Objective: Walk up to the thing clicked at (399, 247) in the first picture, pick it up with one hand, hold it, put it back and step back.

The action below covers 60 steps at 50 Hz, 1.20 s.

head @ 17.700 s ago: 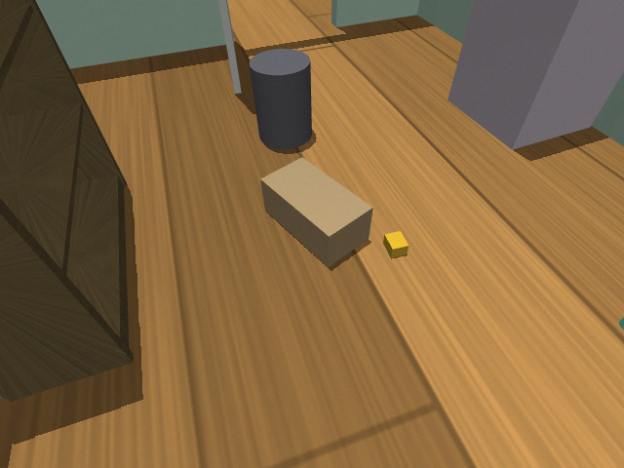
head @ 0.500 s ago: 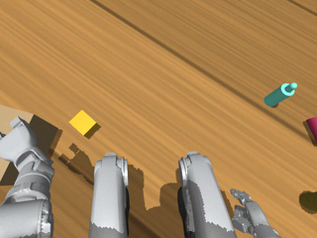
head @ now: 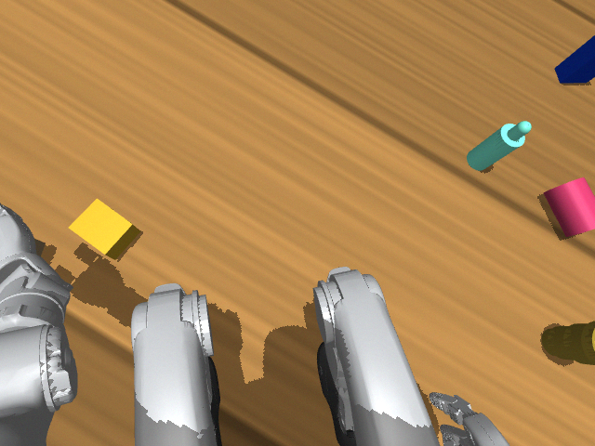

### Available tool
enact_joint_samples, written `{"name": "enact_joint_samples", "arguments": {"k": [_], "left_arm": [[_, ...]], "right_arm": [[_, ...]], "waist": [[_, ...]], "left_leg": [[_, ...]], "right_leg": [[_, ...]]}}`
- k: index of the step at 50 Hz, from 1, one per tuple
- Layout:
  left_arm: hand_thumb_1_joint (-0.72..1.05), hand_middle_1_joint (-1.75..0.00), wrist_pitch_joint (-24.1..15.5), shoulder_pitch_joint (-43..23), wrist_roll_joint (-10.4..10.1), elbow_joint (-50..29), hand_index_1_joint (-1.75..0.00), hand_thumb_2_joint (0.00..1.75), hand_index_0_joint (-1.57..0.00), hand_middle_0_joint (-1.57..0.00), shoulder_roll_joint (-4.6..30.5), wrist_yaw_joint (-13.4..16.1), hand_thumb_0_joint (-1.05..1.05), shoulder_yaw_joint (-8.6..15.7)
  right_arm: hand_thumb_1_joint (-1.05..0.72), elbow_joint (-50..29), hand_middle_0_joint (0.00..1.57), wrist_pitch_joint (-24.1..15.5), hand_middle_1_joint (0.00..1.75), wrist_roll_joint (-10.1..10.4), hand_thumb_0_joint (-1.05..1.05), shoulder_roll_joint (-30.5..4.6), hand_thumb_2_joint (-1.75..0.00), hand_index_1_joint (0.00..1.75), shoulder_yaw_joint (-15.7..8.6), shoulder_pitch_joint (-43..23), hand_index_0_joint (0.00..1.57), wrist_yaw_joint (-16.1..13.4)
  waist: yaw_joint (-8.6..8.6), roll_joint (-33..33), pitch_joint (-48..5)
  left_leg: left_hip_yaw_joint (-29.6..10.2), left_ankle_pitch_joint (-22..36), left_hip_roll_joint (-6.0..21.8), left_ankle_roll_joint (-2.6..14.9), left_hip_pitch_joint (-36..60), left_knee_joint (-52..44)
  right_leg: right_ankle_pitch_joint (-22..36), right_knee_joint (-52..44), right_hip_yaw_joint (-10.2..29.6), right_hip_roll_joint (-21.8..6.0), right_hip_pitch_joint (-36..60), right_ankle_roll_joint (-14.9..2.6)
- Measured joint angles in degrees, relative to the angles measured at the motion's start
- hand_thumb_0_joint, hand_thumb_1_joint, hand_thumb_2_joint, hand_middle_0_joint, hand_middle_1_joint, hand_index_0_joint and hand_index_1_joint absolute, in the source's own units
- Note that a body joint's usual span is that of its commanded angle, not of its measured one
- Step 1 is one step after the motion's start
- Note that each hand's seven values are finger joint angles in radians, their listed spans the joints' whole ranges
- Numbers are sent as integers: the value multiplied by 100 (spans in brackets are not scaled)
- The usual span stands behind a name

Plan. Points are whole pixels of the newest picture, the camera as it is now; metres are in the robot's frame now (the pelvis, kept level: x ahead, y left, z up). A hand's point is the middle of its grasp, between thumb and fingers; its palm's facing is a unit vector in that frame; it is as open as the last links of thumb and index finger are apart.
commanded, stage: rise first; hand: left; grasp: from above
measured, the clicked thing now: (106, 229) +0.47 +0.32 -0.33
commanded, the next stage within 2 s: none
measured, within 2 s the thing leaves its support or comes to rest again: neither
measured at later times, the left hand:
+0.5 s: hand (54, 249) +0.40 +0.35 -0.20, palm faces -0.24 -0.35 -0.90, open 13.8 cm
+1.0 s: hand (58, 244) +0.42 +0.35 -0.22, palm faces -0.23 -0.34 -0.91, open 14.0 cm
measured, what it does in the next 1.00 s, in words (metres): stands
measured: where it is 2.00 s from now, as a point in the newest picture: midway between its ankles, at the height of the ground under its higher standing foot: (276, 422)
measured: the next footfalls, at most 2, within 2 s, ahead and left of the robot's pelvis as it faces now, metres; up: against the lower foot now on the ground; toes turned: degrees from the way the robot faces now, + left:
none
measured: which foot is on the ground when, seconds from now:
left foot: down 0.00-1.00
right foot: down 0.00-1.00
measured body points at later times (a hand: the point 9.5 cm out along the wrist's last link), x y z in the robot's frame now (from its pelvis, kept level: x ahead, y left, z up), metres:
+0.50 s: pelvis +0.00 +0.00 -0.04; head +0.24 +0.04 +0.34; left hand +0.42 +0.36 -0.15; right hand +0.07 -0.26 -0.16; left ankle +0.09 +0.14 -0.33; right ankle +0.09 -0.13 -0.33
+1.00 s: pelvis +0.01 +0.00 -0.05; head +0.25 +0.05 +0.33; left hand +0.43 +0.36 -0.17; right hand +0.07 -0.26 -0.16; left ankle +0.09 +0.14 -0.33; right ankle +0.09 -0.13 -0.33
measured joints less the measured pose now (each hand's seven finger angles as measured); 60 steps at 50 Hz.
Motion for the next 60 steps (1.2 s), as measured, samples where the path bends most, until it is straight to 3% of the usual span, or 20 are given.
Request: {"name": "enact_joint_samples", "arguments": {"k": [5,14,17,28,39,60], "left_arm": [[-44,-101,-37,-185,-67,168,-99,91,-19,-17,36,106,0,157],[-48,-104,-69,-395,48,314,-102,93,-17,-15,212,171,0,372],[-49,-105,-43,-492,-19,446,-103,94,-16,-14,297,204,0,424],[-51,-106,-103,-670,11,623,-105,95,-15,-13,616,58,0,550],[-52,-107,-88,-537,1,416,-105,95,-14,-12,642,57,0,516],[-56,-105,-98,-829,30,894,-105,96,-13,-13,928,211,0,481]], "right_arm": [[-91,-2,20,-93,30,-75,1,-3,-90,30,2,-70,20,134],[-92,-11,20,-96,30,-148,0,59,-90,30,124,-151,20,283],[-92,-11,20,-120,30,-181,0,59,-90,30,165,-162,20,327],[-92,-33,20,-184,30,-234,0,-64,-90,30,306,-85,20,480],[-93,-81,20,-114,30,-225,0,-147,-91,30,290,-59,20,552],[-93,-170,20,-272,30,-289,0,-162,-91,30,522,-123,20,643]], "waist": [[-28,-40,139],[-109,-45,281],[-135,-21,317],[-235,-108,557],[-259,-134,606],[-417,-188,725]], "left_leg": [[-24,14,-6,-5,-193,194],[-111,-28,-9,-53,-399,504],[-142,-48,-3,-55,-444,574],[-289,-117,1,-109,-526,815],[-344,-185,6,-112,-551,921],[-437,-137,1,-102,-594,1011]], "right_leg": [[11,190,-3,24,-190,22],[-10,486,-51,69,-411,21],[-11,544,-69,87,-462,61],[-21,723,-174,138,-552,64],[-68,779,-215,154,-552,69],[10,796,-294,175,-563,64]]}}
